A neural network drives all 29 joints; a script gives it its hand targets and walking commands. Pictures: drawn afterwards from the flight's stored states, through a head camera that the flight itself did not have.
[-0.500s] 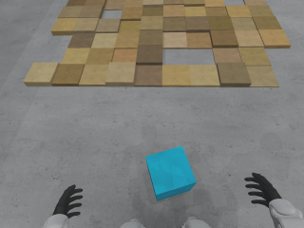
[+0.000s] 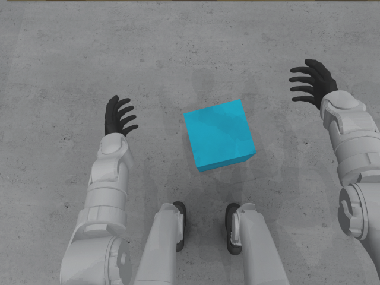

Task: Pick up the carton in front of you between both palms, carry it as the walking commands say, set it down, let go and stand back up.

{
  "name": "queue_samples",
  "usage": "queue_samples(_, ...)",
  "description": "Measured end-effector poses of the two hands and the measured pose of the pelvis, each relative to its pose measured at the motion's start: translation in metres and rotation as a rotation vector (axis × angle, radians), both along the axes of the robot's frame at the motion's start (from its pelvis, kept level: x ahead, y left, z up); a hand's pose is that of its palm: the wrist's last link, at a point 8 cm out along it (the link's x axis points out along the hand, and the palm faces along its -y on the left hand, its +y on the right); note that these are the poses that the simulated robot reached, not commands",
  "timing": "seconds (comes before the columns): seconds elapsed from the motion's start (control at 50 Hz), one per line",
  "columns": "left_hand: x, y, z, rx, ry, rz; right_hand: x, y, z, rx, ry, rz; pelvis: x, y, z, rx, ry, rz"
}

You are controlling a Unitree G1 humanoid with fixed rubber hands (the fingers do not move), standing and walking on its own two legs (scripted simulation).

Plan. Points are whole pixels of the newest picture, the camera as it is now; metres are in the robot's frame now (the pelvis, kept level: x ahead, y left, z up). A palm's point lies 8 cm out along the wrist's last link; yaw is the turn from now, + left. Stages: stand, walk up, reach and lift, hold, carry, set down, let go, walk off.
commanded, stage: reach and lift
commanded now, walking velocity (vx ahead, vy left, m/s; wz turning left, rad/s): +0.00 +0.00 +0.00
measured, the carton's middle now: (217, 139) +0.49 -0.03 -0.54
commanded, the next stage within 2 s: none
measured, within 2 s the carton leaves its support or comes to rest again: leaves its support in 1.80 s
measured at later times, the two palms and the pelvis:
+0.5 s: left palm (148, 128) +0.46 +0.17 -0.23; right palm (286, 101) +0.53 -0.20 -0.23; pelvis +0.02 +0.00 -0.08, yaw +2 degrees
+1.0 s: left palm (162, 141) +0.46 +0.17 -0.43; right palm (264, 125) +0.52 -0.19 -0.44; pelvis -0.04 +0.02 -0.26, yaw +4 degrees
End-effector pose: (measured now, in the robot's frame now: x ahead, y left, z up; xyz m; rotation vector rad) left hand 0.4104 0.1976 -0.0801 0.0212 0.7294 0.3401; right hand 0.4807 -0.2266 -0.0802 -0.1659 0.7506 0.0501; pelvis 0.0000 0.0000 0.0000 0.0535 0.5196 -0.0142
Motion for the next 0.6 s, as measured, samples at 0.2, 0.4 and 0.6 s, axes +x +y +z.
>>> queue_samples(0.2, 0.049, -0.030, -0.025, -0.014, -0.058, 0.023, 0.060, 0.016, -0.023, 0.038, -0.063, 0.028, -0.007, -0.005, -0.019, 0.021, 0.136, -0.012)
queue_samples(0.4, 0.052, -0.031, -0.090, -0.005, -0.026, 0.008, 0.060, 0.021, -0.094, 0.036, -0.033, 0.009, 0.014, -0.004, -0.046, 0.035, 0.284, -0.009)
queue_samples(0.6, 0.047, -0.027, -0.205, -0.024, 0.002, -0.036, 0.039, 0.019, -0.216, 0.018, -0.014, -0.044, 0.009, 0.010, -0.129, 0.040, 0.365, 0.004)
